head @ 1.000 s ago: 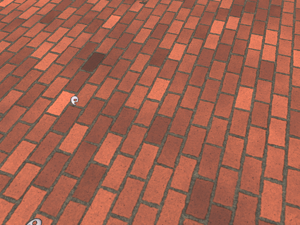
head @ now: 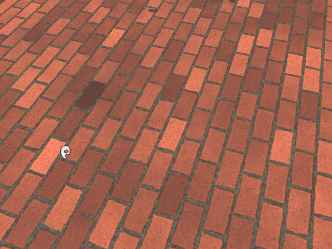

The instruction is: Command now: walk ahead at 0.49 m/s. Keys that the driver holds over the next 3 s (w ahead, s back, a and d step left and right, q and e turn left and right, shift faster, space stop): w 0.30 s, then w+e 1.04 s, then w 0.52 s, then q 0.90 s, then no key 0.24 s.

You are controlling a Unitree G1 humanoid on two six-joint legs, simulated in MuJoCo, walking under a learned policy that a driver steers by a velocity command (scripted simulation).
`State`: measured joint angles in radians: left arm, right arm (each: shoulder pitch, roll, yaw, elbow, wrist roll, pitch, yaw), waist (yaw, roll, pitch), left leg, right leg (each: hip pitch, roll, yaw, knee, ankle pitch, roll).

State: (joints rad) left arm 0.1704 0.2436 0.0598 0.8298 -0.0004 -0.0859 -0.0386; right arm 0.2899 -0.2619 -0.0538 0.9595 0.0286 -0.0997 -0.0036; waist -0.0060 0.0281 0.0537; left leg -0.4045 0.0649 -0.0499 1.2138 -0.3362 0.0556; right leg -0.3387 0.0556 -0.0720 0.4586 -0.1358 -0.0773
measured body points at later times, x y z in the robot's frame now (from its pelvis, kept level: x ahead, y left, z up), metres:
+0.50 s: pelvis +0.29 +0.06 +0.00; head +0.33 +0.07 +0.44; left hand +0.31 +0.33 -0.15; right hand +0.45 -0.20 -0.10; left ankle +0.38 +0.16 -0.73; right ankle +0.14 -0.08 -0.65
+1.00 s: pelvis +0.55 -0.02 -0.02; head +0.59 -0.05 +0.43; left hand +0.81 +0.17 -0.11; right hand +0.50 -0.31 -0.15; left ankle +0.41 +0.16 -0.66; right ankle +0.62 -0.12 -0.73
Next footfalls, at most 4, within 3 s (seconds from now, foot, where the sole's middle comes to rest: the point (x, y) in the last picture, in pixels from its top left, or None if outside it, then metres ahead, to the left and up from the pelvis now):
0.40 left None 0.42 0.16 -0.77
0.94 right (207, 201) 0.65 -0.13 -0.77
1.42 left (191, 136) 1.00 -0.09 -0.77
1.92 right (263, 128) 1.04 -0.45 -0.77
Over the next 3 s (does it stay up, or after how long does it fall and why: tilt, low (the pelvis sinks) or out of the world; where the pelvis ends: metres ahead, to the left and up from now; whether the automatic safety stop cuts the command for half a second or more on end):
stays up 1.11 -0.36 0.01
